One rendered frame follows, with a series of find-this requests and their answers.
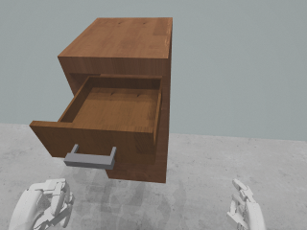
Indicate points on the drawer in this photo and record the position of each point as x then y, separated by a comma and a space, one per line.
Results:
107, 112

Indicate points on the right robot hand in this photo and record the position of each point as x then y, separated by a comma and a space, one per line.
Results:
251, 216

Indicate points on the handle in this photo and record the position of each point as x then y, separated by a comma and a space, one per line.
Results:
92, 161

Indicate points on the cabinet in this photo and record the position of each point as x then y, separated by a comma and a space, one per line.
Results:
134, 47

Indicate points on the left robot hand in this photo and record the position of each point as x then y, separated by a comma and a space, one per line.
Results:
49, 198

